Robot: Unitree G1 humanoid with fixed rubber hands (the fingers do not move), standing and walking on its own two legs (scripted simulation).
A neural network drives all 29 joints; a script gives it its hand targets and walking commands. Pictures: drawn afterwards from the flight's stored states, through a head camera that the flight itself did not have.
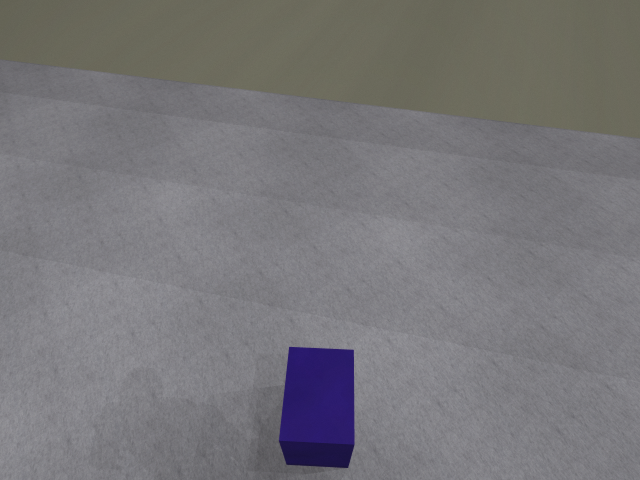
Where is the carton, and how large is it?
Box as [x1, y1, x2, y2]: [279, 347, 354, 467]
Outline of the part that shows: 289,347 279,435 279,442 286,463 301,465 347,467 354,444 353,350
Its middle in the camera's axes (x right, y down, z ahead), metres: -0.01 +0.45 +1.05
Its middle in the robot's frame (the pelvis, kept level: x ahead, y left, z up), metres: +0.41 +0.02 -0.63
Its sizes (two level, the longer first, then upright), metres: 0.230 0.173 0.266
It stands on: the floor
